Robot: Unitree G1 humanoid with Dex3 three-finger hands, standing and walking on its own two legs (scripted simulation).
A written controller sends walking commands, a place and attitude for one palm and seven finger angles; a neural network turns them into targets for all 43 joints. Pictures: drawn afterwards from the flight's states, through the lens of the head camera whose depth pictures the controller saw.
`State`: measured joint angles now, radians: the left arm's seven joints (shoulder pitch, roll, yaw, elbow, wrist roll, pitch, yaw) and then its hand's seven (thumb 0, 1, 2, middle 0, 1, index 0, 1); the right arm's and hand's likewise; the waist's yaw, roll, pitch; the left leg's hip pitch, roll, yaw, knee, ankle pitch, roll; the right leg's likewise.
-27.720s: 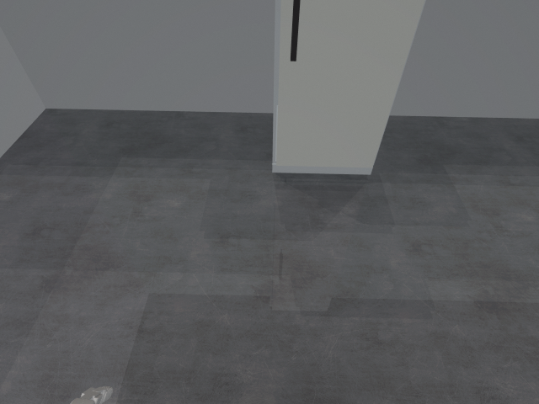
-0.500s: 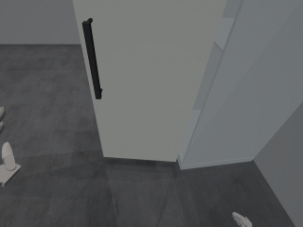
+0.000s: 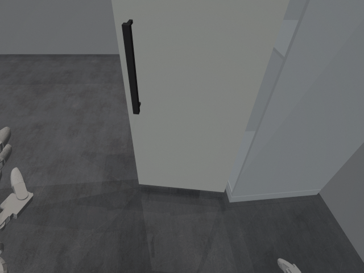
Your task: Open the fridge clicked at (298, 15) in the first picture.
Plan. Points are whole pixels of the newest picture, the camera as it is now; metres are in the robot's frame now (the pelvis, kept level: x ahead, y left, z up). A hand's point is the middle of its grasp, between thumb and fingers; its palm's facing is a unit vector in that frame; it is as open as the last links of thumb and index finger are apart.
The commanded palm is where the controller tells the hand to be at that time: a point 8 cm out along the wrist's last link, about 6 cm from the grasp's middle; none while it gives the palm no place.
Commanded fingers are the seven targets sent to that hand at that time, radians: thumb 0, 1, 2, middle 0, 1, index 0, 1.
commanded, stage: stop stepping back and stand still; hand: left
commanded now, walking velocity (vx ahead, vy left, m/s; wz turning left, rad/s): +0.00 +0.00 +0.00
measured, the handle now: (133, 71) +0.73 +0.24 +0.09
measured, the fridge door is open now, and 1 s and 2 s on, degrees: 78 78 78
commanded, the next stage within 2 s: let the arm hang, fingers relaxed in 0.24 s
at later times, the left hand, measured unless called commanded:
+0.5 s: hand (68, 246) +0.19 +0.27 -0.05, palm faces +0.09 -0.90 -0.42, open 7.4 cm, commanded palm none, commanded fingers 0.00 0.90 0.90 -0.20 -0.30 -0.20 -0.30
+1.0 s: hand out of the picture +0.00 +0.27 -0.15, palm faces +0.00 -0.95 -0.33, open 7.4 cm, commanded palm none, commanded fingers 0.00 0.90 0.90 -0.20 -0.30 -0.20 -0.30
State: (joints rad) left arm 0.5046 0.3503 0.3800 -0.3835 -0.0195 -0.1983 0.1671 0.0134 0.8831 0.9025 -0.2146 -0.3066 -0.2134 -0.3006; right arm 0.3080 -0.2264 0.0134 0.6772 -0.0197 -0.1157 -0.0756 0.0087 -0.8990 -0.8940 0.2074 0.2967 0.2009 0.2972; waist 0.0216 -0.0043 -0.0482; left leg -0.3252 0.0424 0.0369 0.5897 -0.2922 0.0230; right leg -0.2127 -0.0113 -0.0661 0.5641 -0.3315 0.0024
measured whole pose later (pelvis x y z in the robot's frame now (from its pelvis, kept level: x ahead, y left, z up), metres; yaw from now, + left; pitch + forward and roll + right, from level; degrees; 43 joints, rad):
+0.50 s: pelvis +0.00 +0.03 +0.00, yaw +0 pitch +1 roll +0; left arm 0.28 0.32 0.10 0.37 0.02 0.03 0.02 0.01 0.90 0.90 -0.20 -0.30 -0.20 -0.30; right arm 0.12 -0.33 0.00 0.79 -0.02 -0.04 0.01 0.01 -0.90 -0.89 0.21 0.30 0.20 0.30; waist 0.00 0.07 -0.02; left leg -0.38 -0.02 0.06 0.62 -0.26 0.05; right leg -0.30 -0.04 -0.03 0.64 -0.36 0.02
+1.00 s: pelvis +0.00 +0.02 +0.01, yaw +1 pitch +0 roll -1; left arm 0.24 0.32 0.02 1.11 0.02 0.01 0.00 0.01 0.91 0.90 -0.21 -0.30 -0.20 -0.30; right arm 0.20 -0.28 -0.01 1.07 -0.02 0.02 -0.01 0.00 -0.90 -0.89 0.20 0.30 0.20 0.30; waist 0.01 0.02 0.04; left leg -0.28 -0.01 0.04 0.43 -0.15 0.04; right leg -0.17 -0.02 -0.05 0.41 -0.23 0.00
